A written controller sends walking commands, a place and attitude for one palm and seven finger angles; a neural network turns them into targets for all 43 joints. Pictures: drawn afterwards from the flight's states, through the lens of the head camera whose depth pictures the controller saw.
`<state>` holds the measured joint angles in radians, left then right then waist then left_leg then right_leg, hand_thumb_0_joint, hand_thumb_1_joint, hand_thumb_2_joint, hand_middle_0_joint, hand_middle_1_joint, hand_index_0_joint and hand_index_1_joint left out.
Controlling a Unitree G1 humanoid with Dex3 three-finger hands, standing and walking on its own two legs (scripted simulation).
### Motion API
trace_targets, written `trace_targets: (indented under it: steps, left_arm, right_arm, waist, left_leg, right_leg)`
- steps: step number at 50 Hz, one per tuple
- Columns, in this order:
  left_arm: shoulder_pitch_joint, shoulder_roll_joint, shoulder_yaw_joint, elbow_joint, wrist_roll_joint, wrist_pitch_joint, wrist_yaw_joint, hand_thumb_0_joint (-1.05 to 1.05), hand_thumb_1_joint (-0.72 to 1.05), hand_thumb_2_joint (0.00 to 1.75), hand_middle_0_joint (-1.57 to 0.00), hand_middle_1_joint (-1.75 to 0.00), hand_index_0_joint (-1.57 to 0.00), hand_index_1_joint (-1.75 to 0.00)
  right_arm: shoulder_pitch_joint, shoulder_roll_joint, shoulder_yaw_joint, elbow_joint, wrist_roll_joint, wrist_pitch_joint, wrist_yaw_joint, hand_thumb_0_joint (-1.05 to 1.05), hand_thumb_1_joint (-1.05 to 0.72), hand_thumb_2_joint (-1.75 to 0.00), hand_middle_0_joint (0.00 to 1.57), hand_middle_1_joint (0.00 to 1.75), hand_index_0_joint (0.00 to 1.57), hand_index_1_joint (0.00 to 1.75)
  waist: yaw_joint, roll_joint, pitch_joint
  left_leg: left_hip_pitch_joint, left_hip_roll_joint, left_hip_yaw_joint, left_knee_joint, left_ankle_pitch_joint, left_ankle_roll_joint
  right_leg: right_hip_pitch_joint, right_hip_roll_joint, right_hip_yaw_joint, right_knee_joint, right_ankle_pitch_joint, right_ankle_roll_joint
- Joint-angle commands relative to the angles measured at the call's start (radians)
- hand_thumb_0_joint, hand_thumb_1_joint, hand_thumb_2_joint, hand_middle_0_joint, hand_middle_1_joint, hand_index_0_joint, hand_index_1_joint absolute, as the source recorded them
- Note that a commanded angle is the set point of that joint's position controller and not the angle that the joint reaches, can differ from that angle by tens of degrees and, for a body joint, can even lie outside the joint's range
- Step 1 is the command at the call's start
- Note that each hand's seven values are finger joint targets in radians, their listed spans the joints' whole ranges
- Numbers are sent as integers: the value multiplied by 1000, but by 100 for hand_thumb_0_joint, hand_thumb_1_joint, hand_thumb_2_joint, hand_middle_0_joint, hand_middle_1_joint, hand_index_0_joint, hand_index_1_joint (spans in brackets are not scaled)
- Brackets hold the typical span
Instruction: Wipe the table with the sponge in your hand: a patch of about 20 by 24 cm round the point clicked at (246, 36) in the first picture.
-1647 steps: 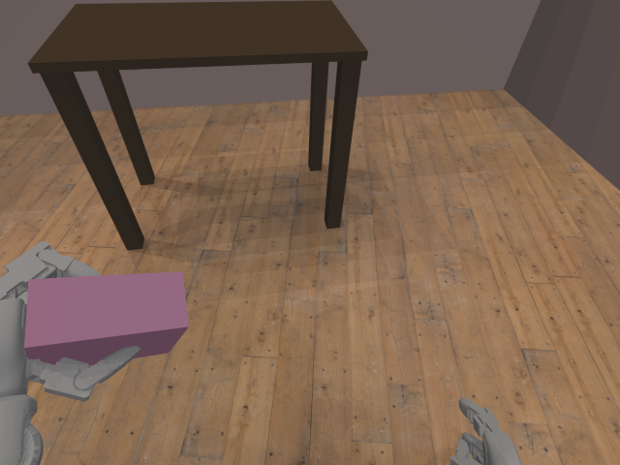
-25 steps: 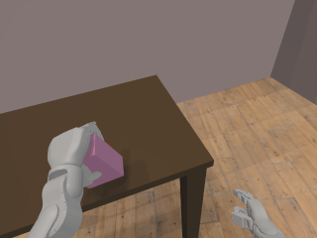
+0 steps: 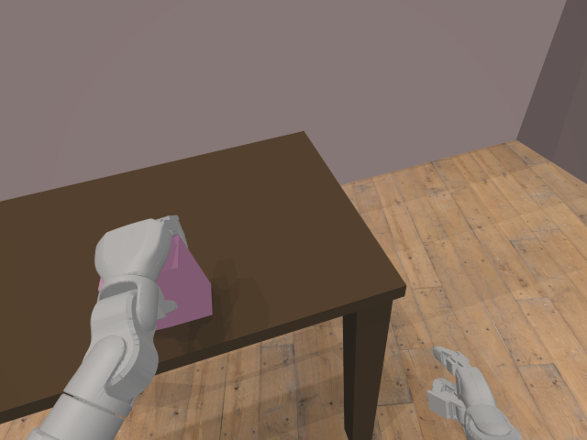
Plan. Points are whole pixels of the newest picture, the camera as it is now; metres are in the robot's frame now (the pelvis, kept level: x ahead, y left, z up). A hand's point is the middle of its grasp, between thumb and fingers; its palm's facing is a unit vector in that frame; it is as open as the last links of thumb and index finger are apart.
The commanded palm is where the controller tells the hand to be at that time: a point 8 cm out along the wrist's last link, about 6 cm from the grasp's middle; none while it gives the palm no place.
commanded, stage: wipe forward along the middle lane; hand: left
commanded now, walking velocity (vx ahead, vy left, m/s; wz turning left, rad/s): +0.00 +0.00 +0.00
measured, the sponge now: (168, 294) +0.29 +0.23 +0.07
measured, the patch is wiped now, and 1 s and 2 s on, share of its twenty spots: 1.00 1.00 1.00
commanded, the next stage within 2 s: slide back across to the first lane in 1.34 s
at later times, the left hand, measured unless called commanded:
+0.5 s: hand (165, 241) +0.35 +0.25 +0.12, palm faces +0.02 -0.04 -1.00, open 9.7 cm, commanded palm +0.32 +0.25 +0.14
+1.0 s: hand (163, 222) +0.39 +0.27 +0.12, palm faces -0.02 -0.02 -1.00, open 9.7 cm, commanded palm +0.37 +0.27 +0.14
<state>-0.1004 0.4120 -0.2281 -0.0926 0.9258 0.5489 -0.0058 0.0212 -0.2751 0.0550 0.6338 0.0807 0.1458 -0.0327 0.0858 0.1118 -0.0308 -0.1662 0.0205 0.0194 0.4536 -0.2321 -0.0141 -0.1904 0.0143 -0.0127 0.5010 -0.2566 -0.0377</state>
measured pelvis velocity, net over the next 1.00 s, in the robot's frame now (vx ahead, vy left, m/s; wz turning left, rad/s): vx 0.02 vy -0.01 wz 0.02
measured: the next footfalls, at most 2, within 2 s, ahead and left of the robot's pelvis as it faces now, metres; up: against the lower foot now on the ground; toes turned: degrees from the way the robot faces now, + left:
none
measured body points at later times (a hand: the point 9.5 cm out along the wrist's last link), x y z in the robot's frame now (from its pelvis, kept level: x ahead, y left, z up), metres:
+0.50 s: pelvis +0.01 -0.01 +0.00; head +0.00 -0.06 +0.45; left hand +0.34 +0.24 +0.17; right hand +0.23 -0.24 -0.11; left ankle +0.01 +0.14 -0.74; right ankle +0.01 -0.10 -0.74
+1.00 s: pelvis +0.02 -0.01 +0.00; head +0.02 -0.05 +0.45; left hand +0.38 +0.26 +0.17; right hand +0.19 -0.25 -0.12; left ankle +0.01 +0.14 -0.74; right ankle +0.01 -0.10 -0.74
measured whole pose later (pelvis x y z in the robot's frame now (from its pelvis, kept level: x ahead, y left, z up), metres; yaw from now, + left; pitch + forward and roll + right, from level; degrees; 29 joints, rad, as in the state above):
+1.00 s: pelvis +0.02 -0.01 +0.00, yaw +1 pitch +3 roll +0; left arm -0.50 0.47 -0.14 0.48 0.95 0.35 -0.03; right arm 0.14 -0.30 0.03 0.67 0.09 0.14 -0.05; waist 0.03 0.09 -0.06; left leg -0.28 0.03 -0.01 0.48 -0.25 -0.01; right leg -0.28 0.02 -0.04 0.50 -0.27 -0.05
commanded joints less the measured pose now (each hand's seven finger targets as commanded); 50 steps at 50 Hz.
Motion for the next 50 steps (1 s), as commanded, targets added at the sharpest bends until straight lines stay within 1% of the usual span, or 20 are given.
trace_targets:
  steps: [1, 3, 4, 8, 9, 17, 18, 20, 22, 23, 24, 27, 28, 29, 38, 39, 43, 44, 48, 50]
  left_arm:
    - [-292, 131, 71, 35, 29, 0, 2, 0, 10, 130, -120, -160, -120, -160]
    - [-266, 163, 112, 47, 32, 1, -4, 0, 10, 130, -120, -160, -120, -160]
    - [-291, 109, 61, 41, 23, -8, -11, 0, 10, 130, -120, -160, -120, -160]
    - [-281, 145, 114, 82, 10, -40, -18, 0, 10, 130, -120, -160, -120, -160]
    - [-302, 98, 67, 88, 11, -47, -20, 0, 10, 130, -120, -160, -120, -160]
    - [-365, 138, 87, 225, 18, -70, -18, 0, 10, 130, -120, -160, -120, -160]
    - [-363, 179, 127, 245, 24, -69, -18, 0, 10, 130, -120, -160, -120, -160]
    - [-390, 118, 68, 271, 21, -78, -26, 0, 10, 130, -120, -160, -120, -160]
    - [-400, 127, 72, 311, 20, -85, -28, 0, 10, 130, -120, -160, -120, -160]
    - [-400, 182, 124, 325, 25, -88, -28, 0, 10, 130, -120, -160, -120, -160]
    - [-439, 147, 81, 327, 23, -96, -31, 0, 10, 130, -120, -160, -120, -160]
    - [-403, 173, 118, 342, 19, -123, -30, 0, 10, 130, -120, -160, -120, -160]
    - [-398, 220, 162, 347, 24, -126, -29, 0, 10, 130, -120, -160, -120, -160]
    - [-417, 164, 110, 358, 22, -131, -29, 0, 10, 130, -120, -160, -120, -160]
    - [-497, 242, 165, 420, 33, -155, -17, 0, 10, 130, -120, -160, -120, -160]
    - [-529, 217, 133, 437, 36, -159, -16, 0, 10, 130, -120, -160, -120, -160]
    - [-553, 257, 167, 489, 45, -172, -16, 0, 10, 130, -120, -160, -120, -160]
    - [-565, 215, 125, 493, 42, -177, -17, 0, 10, 130, -120, -160, -120, -160]
    - [-642, 293, 180, 562, 53, -197, -14, 0, 10, 130, -120, -160, -120, -160]
    - [-667, 238, 129, 583, 55, -210, -14, 0, 10, 130, -120, -160, -120, -160]
  right_arm:
    - [-224, -98, -36, -154, 0, -65, -8, 0, -90, -90, 20, 30, 20, 30]
    - [-230, -101, -36, -164, -3, -68, -2, 0, -90, -90, 20, 30, 20, 30]
    - [-221, -96, -35, -168, -1, -73, -2, 0, -90, -90, 20, 30, 20, 30]
    - [-209, -104, -38, -163, -2, -70, 1, 0, -90, -90, 20, 30, 20, 30]
    - [-193, -102, -40, -162, -1, -74, 0, 0, -90, -90, 20, 30, 20, 30]
    - [-144, -118, -50, -133, 1, -69, -13, 0, -90, -90, 20, 30, 20, 30]
    - [-151, -120, -47, -134, 0, -68, -13, 0, -90, -90, 20, 30, 20, 30]
    - [-128, -120, -51, -131, 5, -68, -14, 0, -90, -90, 20, 30, 20, 30]
    - [-113, -124, -51, -127, 4, -66, -15, 0, -90, -90, 20, 30, 20, 30]
    - [-120, -127, -49, -128, 2, -65, -15, 0, -90, -90, 20, 30, 20, 30]
    - [-104, -126, -49, -129, 3, -67, -17, 0, -90, -90, 20, 30, 20, 30]
    - [-85, -128, -57, -130, 2, -64, -14, 0, -90, -90, 20, 30, 20, 30]
    - [-90, -131, -55, -133, -1, -61, -13, 0, -90, -90, 20, 30, 20, 30]
    - [-80, -126, -55, -132, 2, -61, -13, 0, -90, -90, 20, 30, 20, 30]
    - [-59, -138, -61, -124, 1, -52, -19, 0, -90, -90, 20, 30, 20, 30]
    - [-42, -137, -64, -114, 3, -52, -20, 0, -90, -90, 20, 30, 20, 30]
    - [-32, -139, -65, -110, 3, -49, -22, 0, -90, -90, 20, 30, 20, 30]
    - [-24, -136, -65, -111, 4, -49, -22, 0, -90, -90, 20, 30, 20, 30]
    - [-4, -143, -64, -98, 2, -45, -27, 0, -90, -90, 20, 30, 20, 30]
    - [15, -142, -68, -97, 5, -47, -26, 0, -90, -90, 20, 30, 20, 30]
  waist:
    - [-10, -149, -101]
    - [7, -157, -138]
    - [-6, -176, -152]
    - [-6, -184, -120]
    - [-16, -193, -125]
    - [-28, -194, -109]
    - [-25, -201, -103]
    - [-40, -204, -116]
    - [-39, -205, -124]
    - [-34, -208, -125]
    - [-46, -225, -145]
    - [-36, -200, -172]
    - [-30, -206, -177]
    - [-44, -213, -160]
    - [-45, -197, -147]
    - [-61, -198, -150]
    - [-53, -187, -168]
    - [-62, -184, -174]
    - [-66, -182, -162]
    - [-77, -178, -171]
  left_leg:
    - [-24, -53, 0, -71, 28, 57]
    - [-23, -54, -9, -73, 54, 57]
    - [-24, -56, 3, -60, 69, 61]
    - [-31, -51, -8, -64, 77, 59]
    - [-32, -53, 2, -56, 83, 62]
    - [-47, -58, 10, -41, 85, 62]
    - [-48, -55, 1, -44, 79, 60]
    - [-53, -56, 8, -35, 88, 62]
    - [-61, -59, 9, -29, 93, 62]
    - [-63, -55, 1, -30, 86, 61]
    - [-71, -59, 10, -22, 92, 63]
    - [-69, -61, 13, -6, 139, 63]
    - [-75, -57, 1, -10, 139, 61]
    - [-81, -59, 12, -4, 144, 63]
    - [-98, -57, 3, -11, 117, 64]
    - [-96, -60, 12, -6, 117, 65]
    - [-103, -58, 1, -12, 108, 63]
    - [-99, -60, 10, -9, 106, 65]
    - [-118, -55, -2, -16, 84, 64]
    - [-112, -57, 4, -13, 88, 65]
  right_leg:
    - [22, 15, 44, -134, -22, -16]
    - [51, 21, 56, -126, 9, -22]
    - [60, 13, 37, -116, 38, -14]
    - [46, 20, 51, -124, 71, -17]
    - [47, 14, 30, -115, 80, -10]
    - [29, 10, 30, -120, 119, -4]
    - [20, 16, 50, -128, 103, -10]
    - [22, 10, 27, -116, 130, -4]
    - [27, 9, 26, -111, 151, -2]
    - [22, 13, 46, -119, 140, -7]
    - [38, 6, 30, -107, 158, 1]
    - [63, 6, 31, -91, 253, 0]
    - [64, 11, 50, -94, 248, -7]
    - [59, 6, 30, -87, 267, 0]
    - [26, 10, 35, -102, 219, -4]
    - [26, 8, 28, -98, 221, 1]
    - [22, 10, 35, -105, 199, -5]
    - [25, 6, 21, -101, 196, 0]
    - [3, 9, 29, -113, 162, -5]
    - [-3, 8, 12, -103, 169, -2]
